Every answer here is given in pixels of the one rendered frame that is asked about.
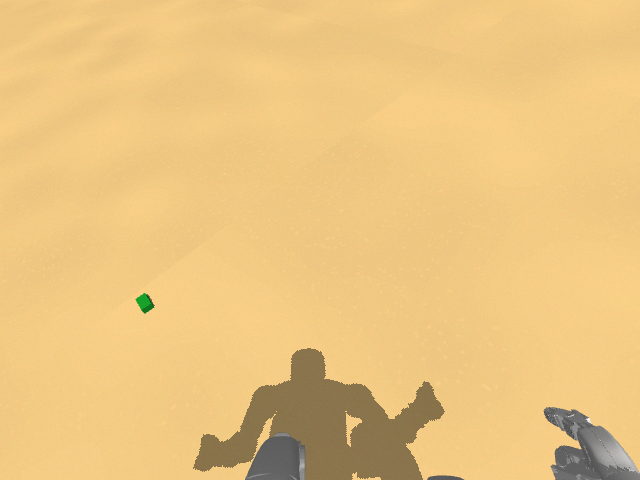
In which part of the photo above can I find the right robot hand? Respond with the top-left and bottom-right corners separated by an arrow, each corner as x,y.
544,407 -> 639,480

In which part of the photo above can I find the small box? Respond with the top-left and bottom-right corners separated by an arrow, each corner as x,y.
135,293 -> 154,313

